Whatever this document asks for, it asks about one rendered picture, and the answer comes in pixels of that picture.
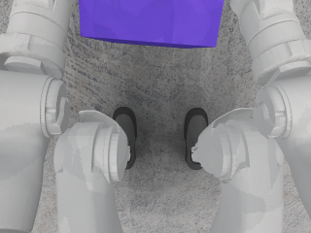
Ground robot right upper arm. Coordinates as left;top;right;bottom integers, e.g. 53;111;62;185
253;75;311;219

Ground carton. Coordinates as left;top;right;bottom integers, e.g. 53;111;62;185
79;0;225;49

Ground left robot forearm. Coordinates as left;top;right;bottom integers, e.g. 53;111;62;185
0;0;75;80

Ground robot left foot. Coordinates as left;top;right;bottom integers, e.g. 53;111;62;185
113;107;137;170

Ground right robot forearm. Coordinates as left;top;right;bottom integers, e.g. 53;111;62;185
229;0;311;86

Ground robot left upper arm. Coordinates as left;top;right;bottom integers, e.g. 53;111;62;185
0;70;71;233

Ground robot left thigh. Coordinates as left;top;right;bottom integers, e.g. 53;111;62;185
55;121;126;233

